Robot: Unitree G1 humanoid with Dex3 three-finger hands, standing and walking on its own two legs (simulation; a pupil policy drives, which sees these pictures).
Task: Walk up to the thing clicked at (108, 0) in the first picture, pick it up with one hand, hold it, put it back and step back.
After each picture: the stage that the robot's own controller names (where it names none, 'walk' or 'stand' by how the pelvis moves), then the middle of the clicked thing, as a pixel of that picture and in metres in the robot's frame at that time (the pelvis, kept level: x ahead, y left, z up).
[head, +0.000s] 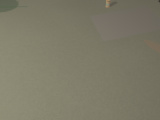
stand; (108, 3) +2.26 -0.34 -0.72
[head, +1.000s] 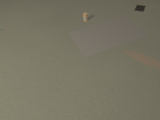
walk; (85, 17) +2.13 +0.10 -0.69
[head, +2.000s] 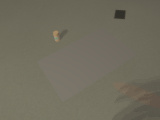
walk; (56, 36) +1.45 +0.42 -0.72
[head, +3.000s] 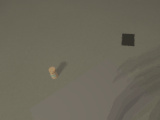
walk; (53, 72) +0.94 +0.41 -0.72
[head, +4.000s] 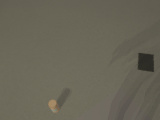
walk; (54, 106) +0.54 +0.32 -0.70
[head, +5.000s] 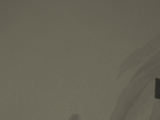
stand; out of the picture +0.36 +0.30 -0.71
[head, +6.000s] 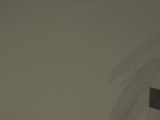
stand; out of the picture +0.34 +0.27 -0.72
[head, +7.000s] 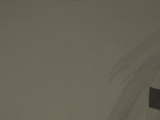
stand; out of the picture +0.33 +0.27 -0.73
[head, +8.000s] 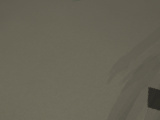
stand; out of the picture +0.32 +0.27 -0.73
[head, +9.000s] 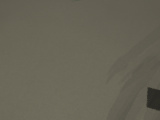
stand; out of the picture +0.32 +0.27 -0.73
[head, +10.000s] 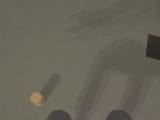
go down; (38, 99) +0.36 +0.28 -0.53
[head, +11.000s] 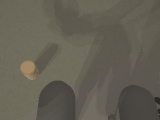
go down; (30, 70) +0.40 +0.29 -0.32
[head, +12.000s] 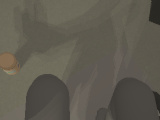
close in; (9, 64) +0.40 +0.31 -0.28
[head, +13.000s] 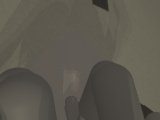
close in; out of the picture +0.37 +0.33 -0.21
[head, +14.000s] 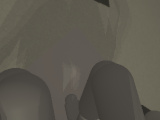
close; out of the picture +0.36 +0.34 -0.22
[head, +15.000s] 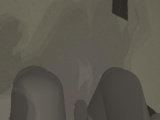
lift; out of the picture +0.31 +0.31 -0.19
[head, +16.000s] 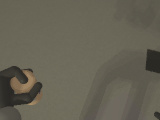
lift; (28, 88) +0.32 +0.20 -0.01
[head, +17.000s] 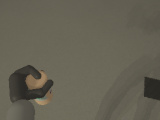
hold; (40, 88) +0.34 +0.18 +0.00
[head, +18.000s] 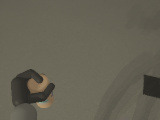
hold; (41, 91) +0.33 +0.17 -0.01
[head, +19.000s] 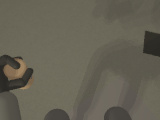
crouch; (20, 74) +0.38 +0.23 -0.07
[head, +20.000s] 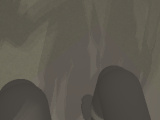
lower; out of the picture +0.41 +0.32 -0.18
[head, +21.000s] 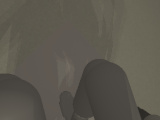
lower; out of the picture +0.38 +0.34 -0.22
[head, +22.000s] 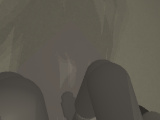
lower; out of the picture +0.38 +0.34 -0.22
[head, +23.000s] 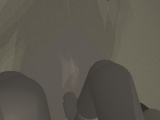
lower; out of the picture +0.37 +0.34 -0.22
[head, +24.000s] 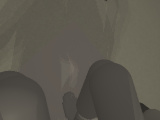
lower; out of the picture +0.37 +0.34 -0.22
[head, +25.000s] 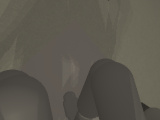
withdraw; out of the picture +0.36 +0.32 -0.22
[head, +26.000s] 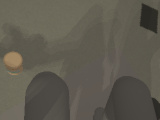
walk; (14, 64) +0.39 +0.28 -0.27
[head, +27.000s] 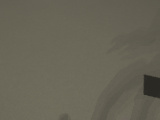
stand; out of the picture +0.32 +0.24 -0.64
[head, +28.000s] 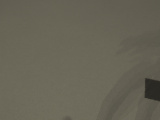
stand; out of the picture +0.34 +0.25 -0.67
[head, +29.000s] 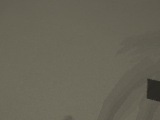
stand; out of the picture +0.33 +0.25 -0.67
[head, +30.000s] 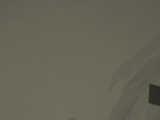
walk; out of the picture +0.36 +0.25 -0.72
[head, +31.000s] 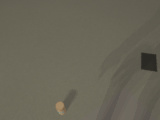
walk; (60, 108) +0.49 +0.27 -0.70
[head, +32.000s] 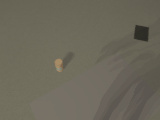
walk; (59, 65) +0.78 +0.24 -0.69
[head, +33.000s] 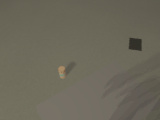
stand; (62, 72) +0.95 +0.27 -0.71
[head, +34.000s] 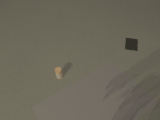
stand; (58, 73) +0.94 +0.29 -0.73
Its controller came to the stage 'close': yes
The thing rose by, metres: 0.71
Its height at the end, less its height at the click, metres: +0.00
